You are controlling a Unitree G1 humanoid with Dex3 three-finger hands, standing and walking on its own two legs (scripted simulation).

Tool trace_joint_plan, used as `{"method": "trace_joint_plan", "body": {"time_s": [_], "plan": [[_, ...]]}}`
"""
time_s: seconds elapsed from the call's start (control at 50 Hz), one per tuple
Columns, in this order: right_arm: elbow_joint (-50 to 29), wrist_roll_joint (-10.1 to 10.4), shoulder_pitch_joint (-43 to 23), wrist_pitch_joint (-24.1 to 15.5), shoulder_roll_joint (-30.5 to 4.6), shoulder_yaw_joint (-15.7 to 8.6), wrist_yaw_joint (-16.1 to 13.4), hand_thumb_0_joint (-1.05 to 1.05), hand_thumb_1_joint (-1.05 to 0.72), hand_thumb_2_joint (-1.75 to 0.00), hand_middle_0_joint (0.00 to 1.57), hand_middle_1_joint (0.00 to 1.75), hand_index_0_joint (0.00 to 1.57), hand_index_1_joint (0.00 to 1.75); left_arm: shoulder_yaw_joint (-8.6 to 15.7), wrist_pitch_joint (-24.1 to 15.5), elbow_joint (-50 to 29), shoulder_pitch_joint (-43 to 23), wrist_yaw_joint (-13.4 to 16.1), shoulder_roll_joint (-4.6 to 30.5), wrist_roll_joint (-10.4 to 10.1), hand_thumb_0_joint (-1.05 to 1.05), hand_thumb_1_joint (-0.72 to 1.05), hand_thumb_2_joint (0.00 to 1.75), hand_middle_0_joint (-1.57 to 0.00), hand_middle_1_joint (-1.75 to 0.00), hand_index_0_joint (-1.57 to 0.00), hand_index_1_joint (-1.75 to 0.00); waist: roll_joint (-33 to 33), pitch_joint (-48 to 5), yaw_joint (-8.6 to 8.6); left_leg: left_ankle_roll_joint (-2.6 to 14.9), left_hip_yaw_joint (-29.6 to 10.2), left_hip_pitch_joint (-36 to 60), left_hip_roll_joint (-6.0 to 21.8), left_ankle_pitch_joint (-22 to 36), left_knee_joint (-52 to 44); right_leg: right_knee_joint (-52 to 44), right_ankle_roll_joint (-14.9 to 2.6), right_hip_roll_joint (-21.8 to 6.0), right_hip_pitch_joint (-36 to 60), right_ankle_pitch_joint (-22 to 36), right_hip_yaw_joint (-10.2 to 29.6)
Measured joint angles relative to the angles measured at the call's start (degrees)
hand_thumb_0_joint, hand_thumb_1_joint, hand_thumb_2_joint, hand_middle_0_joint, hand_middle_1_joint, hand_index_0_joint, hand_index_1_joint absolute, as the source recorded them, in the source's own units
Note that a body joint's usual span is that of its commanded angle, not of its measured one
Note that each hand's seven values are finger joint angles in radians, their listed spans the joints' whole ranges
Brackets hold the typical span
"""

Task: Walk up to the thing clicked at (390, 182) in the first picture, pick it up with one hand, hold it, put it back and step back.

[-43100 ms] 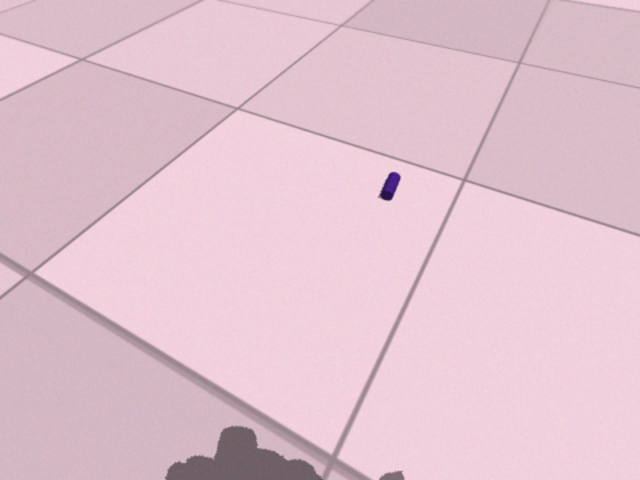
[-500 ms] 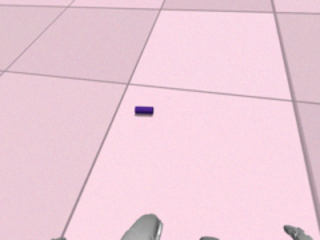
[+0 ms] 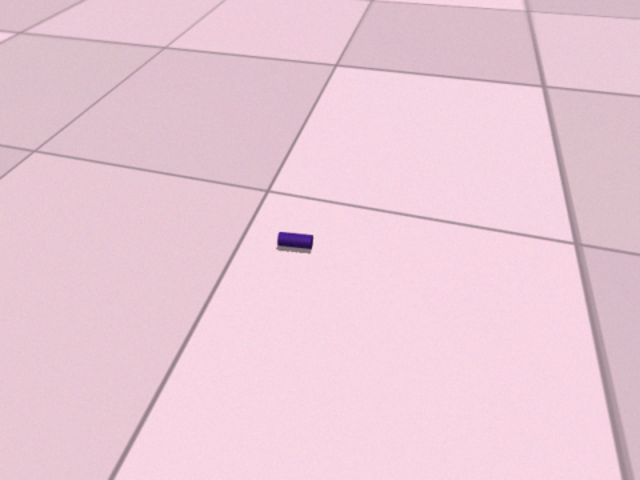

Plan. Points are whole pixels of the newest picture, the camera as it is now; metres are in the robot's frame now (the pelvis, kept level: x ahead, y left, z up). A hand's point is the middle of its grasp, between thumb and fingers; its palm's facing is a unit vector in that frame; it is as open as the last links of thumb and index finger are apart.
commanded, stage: step back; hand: left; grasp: from above
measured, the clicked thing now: (295, 240) +1.11 +0.21 -0.74
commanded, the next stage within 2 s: stand in 0.60 s
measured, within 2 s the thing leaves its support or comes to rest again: neither
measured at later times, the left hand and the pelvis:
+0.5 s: hand out of the picture +0.12 +0.29 -0.15, palm faces -0.01 -0.93 -0.36, open 7.4 cm; pelvis +0.03 +0.03 +0.01, yaw -1 degrees
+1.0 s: hand out of the picture +0.13 +0.27 -0.14, palm faces -0.04 -0.94 -0.33, open 7.4 cm; pelvis +0.04 +0.02 +0.02, yaw -1 degrees
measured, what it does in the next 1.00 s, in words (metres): stands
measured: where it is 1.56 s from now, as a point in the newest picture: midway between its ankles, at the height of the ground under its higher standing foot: outside the picture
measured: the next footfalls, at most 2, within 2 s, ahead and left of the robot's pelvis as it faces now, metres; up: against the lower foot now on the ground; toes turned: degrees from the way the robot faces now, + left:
none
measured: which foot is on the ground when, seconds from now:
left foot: down 0.00-1.00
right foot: down 0.00-1.00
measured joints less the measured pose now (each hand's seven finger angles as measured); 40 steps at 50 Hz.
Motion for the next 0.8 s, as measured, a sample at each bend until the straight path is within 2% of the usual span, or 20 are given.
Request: {"method": "trace_joint_plan", "body": {"time_s": [0.06,0.12,0.16,0.18,0.2,0.26,0.28,0.32,0.34,0.48,0.62,0.8], "plan": [[0.0,0.3,0.0,-0.6,-1.1,-0.3,0.0,0.01,-0.9,-0.9,0.2,0.3,0.2,0.3,-0.3,-0.8,-0.4,0.0,0.2,-1.0,-0.1,0.01,0.9,0.9,-0.21,-0.3,-0.2,-0.3,0.3,0.6,0.69,-0.05,-0.3,-2.8,-0.7,-0.2,3.7,-1.4,0.41,-0.9,0.9,0.5,-0.1],[0.3,0.3,0.0,-1.1,-1.6,-0.6,0.2,0.01,-0.9,-0.9,0.2,0.3,0.2,0.3,-0.6,-0.8,-0.5,-0.3,0.1,-0.9,-0.1,0.01,0.9,0.9,-0.21,-0.3,-0.21,-0.3,0.0,0.8,0.91,-0.44,1.2,-2.7,0.5,1.1,-0.8,-1.3,1.35,-2.0,1.0,0.1,-0.2],[0.5,0.2,-0.1,-1.5,-1.7,-0.8,0.2,0.01,-0.9,-0.9,0.2,0.3,0.2,0.3,-0.9,-0.2,-0.6,-0.8,0.1,-0.4,-0.3,0.01,0.9,0.9,-0.21,-0.3,-0.21,-0.3,-0.5,0.9,0.65,-0.55,2.4,-0.6,0.9,5.8,-8.1,0.5,2.1,-2.9,0.5,-1.2,-0.3],[0.8,0.1,-0.3,-1.8,-1.6,-0.9,0.0,0.01,-0.9,-0.9,0.2,0.3,0.2,0.3,-1.0,0.1,-0.6,-1.2,0.1,-0.1,-0.6,0.01,0.9,0.9,-0.21,-0.3,-0.21,-0.3,-1.0,1.2,0.51,-0.71,2.8,0.3,0.5,11.7,-10.4,2.0,2.55,-3.5,0.1,-2.1,-0.1],[1.1,-0.1,-0.7,-1.9,-1.2,-1.0,-0.2,0.01,-0.9,-0.9,0.2,0.3,0.2,0.3,-1.1,0.5,-0.6,-1.5,0.2,0.2,-0.8,0.01,0.9,0.9,-0.21,-0.3,-0.21,-0.3,-1.8,1.5,0.63,-0.72,3.5,0.7,0.0,14.0,-10.8,3.3,2.75,-4.2,-0.2,-2.8,0.6],[1.7,-0.2,-1.6,-2.0,0.2,-0.1,-0.3,0.01,-0.9,-0.9,0.2,0.3,0.2,0.3,-1.3,1.4,0.3,-2.4,0.4,1.0,-1.6,0.01,0.9,0.9,-0.21,-0.3,-0.2,-0.3,-2.9,0.9,0.43,-0.16,4.6,0.7,0.0,12.3,-9.9,5.3,1.51,-3.4,-0.8,-7.7,2.2],[1.8,-0.1,-2.0,-1.9,0.7,0.2,-0.2,0.01,-0.9,-0.9,0.2,0.3,0.2,0.3,-1.3,1.5,0.6,-2.7,0.4,1.3,-1.7,0.01,0.9,0.9,-0.21,-0.3,-0.2,-0.3,-3.1,0.8,0.36,-0.16,4.9,0.9,0.3,11.9,-9.8,4.5,1.15,-3.0,-0.4,-7.5,2.3],[2.2,0.1,-2.9,-1.9,1.4,0.7,-0.2,0.01,-0.9,-0.9,0.2,0.3,0.2,0.3,-1.3,1.1,1.4,-3.5,0.5,1.5,-1.7,0.01,0.9,0.9,-0.2,-0.3,-0.2,-0.3,-2.8,0.9,0.08,-0.37,4.9,1.4,1.0,11.4,-9.7,1.2,1.83,-2.5,1.2,-1.9,2.0],[2.4,0.3,-3.3,-1.8,1.7,1.0,-0.2,0.01,-0.9,-0.9,0.2,0.3,0.2,0.3,-1.3,0.8,1.7,-3.8,0.6,1.5,-1.7,0.01,0.9,0.9,-0.2,-0.3,-0.2,-0.3,-2.5,0.8,-0.04,-0.51,4.8,1.6,1.4,11.3,-9.8,0.1,2.39,-2.1,1.9,-1.3,1.9],[4.2,1.0,-6.3,-2.0,2.8,1.7,-0.4,0.01,-0.9,-0.9,0.2,0.3,0.2,0.3,-2.1,0.3,3.1,-7.1,0.6,1.0,-1.8,0.01,0.9,0.9,-0.2,-0.3,-0.2,-0.3,-2.0,0.8,-0.5,-0.67,5.1,3.8,1.6,12.6,-13.8,-4.4,2.92,-2.0,4.2,-0.4,2.2],[5.6,1.2,-8.3,-2.1,2.3,1.5,-0.5,0.01,-0.9,-0.9,0.2,0.3,0.2,0.3,-2.6,0.2,3.8,-9.5,0.7,0.2,-1.7,0.01,0.9,0.9,-0.2,-0.3,-0.2,-0.3,-1.8,1.0,-0.76,-0.62,5.8,5.7,1.3,13.8,-17.1,-7.1,3.1,-2.3,5.6,0.8,2.7],[7.8,1.5,-7.9,-2.4,1.3,1.9,-0.5,0.01,-0.9,-0.9,0.2,0.3,0.2,0.3,-3.5,0.5,5.8,-11.0,0.6,-0.7,-1.9,0.01,0.9,0.9,-0.2,-0.3,-0.2,-0.3,-2.1,0.6,-1.63,-0.78,5.6,8.7,0.9,16.6,-22.5,-11.7,3.19,-2.7,8.3,3.0,2.4]]}}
